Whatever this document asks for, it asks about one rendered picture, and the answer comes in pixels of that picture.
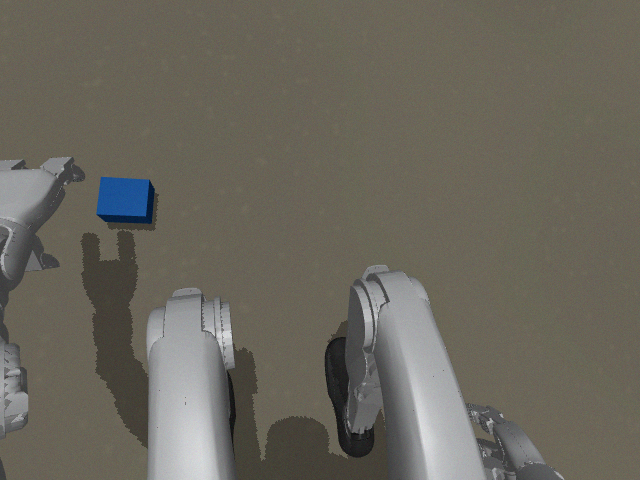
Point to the right robot foot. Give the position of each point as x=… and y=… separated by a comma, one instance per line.
x=353, y=444

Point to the left robot arm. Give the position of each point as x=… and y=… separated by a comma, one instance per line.
x=16, y=245

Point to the small box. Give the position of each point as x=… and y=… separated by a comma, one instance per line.
x=125, y=200

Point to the right robot arm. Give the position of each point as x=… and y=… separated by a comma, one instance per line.
x=538, y=471

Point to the left robot hand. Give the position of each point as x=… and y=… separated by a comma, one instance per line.
x=29, y=197

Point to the right robot hand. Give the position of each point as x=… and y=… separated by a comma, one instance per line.
x=513, y=449

